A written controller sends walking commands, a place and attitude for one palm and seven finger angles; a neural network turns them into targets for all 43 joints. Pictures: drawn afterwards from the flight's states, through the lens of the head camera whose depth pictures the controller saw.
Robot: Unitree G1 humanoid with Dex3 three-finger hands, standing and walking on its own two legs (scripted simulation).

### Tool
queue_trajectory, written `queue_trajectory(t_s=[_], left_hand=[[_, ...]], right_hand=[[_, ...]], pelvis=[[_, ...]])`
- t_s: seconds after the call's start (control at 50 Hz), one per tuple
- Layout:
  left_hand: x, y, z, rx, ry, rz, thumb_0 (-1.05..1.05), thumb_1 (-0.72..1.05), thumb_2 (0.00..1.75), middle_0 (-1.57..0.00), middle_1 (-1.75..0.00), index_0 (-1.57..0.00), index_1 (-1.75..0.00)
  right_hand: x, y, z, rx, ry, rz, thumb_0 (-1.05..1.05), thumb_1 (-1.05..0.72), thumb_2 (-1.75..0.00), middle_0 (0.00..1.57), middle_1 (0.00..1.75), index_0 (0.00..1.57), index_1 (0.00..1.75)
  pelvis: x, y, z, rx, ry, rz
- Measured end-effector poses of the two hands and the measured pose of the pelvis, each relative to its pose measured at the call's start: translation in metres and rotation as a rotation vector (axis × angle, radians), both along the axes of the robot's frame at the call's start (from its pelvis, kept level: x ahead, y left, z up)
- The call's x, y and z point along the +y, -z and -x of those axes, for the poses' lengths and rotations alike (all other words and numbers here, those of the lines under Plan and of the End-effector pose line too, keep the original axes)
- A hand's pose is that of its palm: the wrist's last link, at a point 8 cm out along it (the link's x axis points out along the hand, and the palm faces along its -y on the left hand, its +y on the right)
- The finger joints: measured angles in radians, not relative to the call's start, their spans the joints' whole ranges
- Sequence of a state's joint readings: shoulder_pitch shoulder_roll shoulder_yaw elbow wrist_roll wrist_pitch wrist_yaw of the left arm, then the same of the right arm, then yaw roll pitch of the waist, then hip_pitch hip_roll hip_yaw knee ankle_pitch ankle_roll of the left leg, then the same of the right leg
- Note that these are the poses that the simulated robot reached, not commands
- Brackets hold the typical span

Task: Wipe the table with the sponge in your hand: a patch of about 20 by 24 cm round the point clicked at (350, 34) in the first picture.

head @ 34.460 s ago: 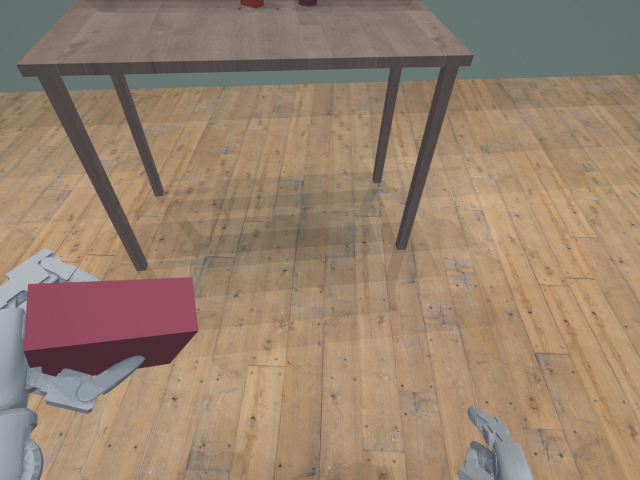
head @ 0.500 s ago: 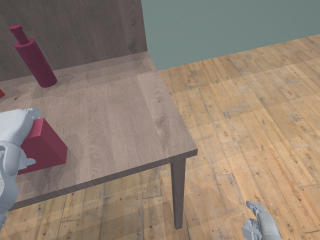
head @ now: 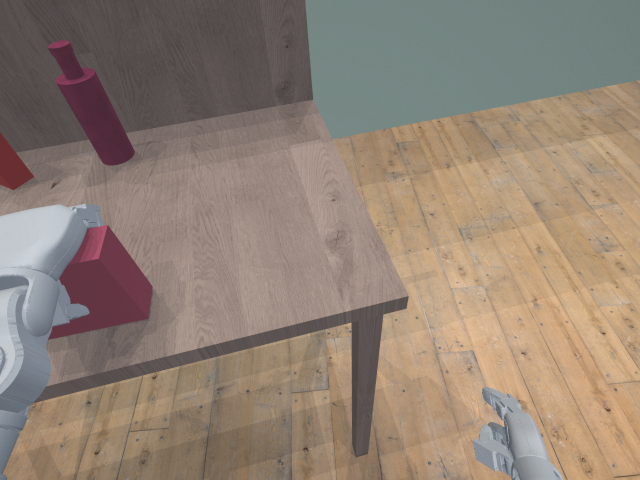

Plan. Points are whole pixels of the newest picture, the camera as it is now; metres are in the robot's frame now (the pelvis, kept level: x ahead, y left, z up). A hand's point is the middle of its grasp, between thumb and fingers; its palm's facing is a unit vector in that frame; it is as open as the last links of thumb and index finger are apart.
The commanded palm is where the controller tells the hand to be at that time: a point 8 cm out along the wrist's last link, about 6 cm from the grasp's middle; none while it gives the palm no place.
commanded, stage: lift the sponge slowly off the table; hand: left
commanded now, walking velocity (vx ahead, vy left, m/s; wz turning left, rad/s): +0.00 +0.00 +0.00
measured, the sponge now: (83, 295) +0.26 +0.35 +0.10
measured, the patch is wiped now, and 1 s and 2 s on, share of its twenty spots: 1.00 1.00 1.00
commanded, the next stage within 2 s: bring the sponge back beside the body in 1.38 s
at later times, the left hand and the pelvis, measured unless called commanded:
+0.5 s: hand (50, 254) +0.26 +0.35 +0.17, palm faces +0.03 +0.03 -1.00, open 9.6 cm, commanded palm +0.24 +0.35 +0.25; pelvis -0.01 -0.01 +0.00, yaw +0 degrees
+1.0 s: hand (43, 224) +0.28 +0.34 +0.21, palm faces +0.05 +0.05 -1.00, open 9.6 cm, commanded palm +0.24 +0.35 +0.28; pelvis -0.02 -0.01 +0.00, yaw +0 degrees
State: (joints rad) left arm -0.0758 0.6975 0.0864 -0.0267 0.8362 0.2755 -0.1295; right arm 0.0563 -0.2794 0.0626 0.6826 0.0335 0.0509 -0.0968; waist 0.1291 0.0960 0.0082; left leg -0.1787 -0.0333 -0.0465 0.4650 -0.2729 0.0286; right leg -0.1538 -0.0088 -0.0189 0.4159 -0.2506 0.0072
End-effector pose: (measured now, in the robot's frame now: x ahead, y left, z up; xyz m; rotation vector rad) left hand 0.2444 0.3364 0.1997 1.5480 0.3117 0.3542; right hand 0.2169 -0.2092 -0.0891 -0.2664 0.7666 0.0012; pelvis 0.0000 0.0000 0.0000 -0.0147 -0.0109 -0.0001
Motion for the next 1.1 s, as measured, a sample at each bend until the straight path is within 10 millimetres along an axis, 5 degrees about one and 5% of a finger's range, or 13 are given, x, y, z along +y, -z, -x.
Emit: queue_trajectory(t_s=[0.4, 0.8, 1.1], left_hand=[[-0.003, -0.026, 0.005, -0.029, -0.006, -0.016, -0.01, -0.51, 1.11, -0.77, -1.37, -0.80, -1.42], [-0.009, -0.051, -0.011, -0.041, 0.018, -0.043, -0.01, -0.51, 1.10, -0.77, -1.37, -0.80, -1.42], [-0.007, -0.065, -0.014, -0.028, -0.004, -0.039, -0.01, -0.51, 1.10, -0.77, -1.37, -0.80, -1.42]], right_hand=[[0.002, -0.006, 0.004, -0.020, -0.017, -0.008, 0.01, -0.90, -0.90, 0.20, 0.30, 0.21, 0.30], [-0.014, 0.001, 0.023, 0.002, 0.016, -0.007, 0.01, -0.90, -0.90, 0.20, 0.30, 0.21, 0.30], [-0.012, -0.002, 0.012, -0.020, 0.003, -0.004, 0.01, -0.90, -0.90, 0.20, 0.30, 0.21, 0.30]], pelvis=[[-0.002, -0.002, 0.010, -0.019, -0.003, -0.002], [-0.009, -0.001, 0.016, -0.017, 0.002, -0.004], [-0.010, 0.000, 0.015, -0.013, -0.008, -0.005]])
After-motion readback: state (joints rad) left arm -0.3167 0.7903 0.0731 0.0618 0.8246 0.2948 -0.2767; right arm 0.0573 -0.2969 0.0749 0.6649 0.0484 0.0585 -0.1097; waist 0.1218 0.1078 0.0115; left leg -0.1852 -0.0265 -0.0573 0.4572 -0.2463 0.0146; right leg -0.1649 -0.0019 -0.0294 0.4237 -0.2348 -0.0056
